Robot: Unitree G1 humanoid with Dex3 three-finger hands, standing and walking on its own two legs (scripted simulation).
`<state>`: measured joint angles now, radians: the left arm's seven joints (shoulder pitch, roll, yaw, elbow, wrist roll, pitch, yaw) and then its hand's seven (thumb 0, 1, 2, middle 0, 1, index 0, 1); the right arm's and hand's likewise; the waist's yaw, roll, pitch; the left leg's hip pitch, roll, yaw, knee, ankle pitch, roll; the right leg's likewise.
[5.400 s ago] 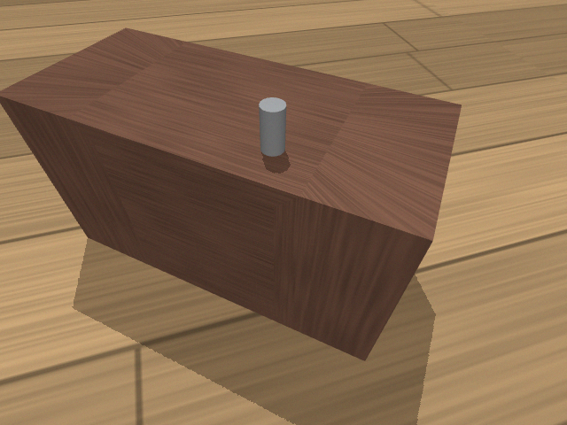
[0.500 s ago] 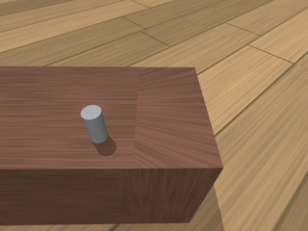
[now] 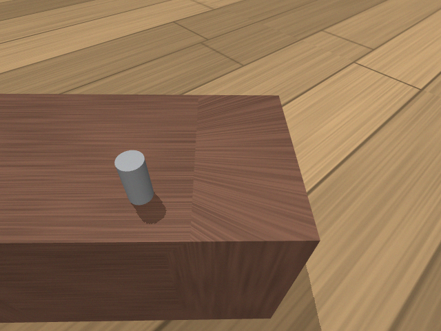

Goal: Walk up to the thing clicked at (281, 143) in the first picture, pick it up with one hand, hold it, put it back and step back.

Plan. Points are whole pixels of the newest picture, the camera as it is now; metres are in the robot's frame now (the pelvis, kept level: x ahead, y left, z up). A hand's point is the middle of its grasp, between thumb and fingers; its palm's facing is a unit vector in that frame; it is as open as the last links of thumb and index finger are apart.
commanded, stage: stand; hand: left
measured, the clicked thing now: (135, 178) +0.46 +0.20 -0.02
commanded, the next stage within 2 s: rise first in 0.36 s
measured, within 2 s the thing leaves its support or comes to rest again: neither
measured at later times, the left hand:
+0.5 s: hand out of the picture +0.08 +0.26 -0.16, palm faces -0.01 -0.94 -0.35, open 7.5 cm
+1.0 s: hand (72, 318) +0.18 +0.26 -0.06, palm faces +0.29 -0.89 -0.34, open 16.6 cm
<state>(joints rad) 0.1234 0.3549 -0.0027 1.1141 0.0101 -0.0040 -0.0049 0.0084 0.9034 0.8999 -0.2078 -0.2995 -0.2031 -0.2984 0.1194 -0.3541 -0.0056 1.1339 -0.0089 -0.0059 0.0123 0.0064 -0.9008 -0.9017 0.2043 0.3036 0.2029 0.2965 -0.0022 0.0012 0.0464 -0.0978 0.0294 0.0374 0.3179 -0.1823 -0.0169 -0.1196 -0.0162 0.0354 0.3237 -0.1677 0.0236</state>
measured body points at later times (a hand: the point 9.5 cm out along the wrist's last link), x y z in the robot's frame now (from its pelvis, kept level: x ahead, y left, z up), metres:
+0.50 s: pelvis +0.00 +0.00 +0.00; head +0.01 +0.00 +0.45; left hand +0.08 +0.30 -0.13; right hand +0.08 -0.30 -0.13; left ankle +0.00 +0.13 -0.75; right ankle +0.01 -0.13 -0.75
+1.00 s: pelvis +0.01 +0.00 -0.01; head +0.02 +0.00 +0.44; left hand +0.16 +0.31 -0.04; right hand +0.18 -0.25 -0.09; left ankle +0.00 +0.13 -0.75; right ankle +0.01 -0.13 -0.75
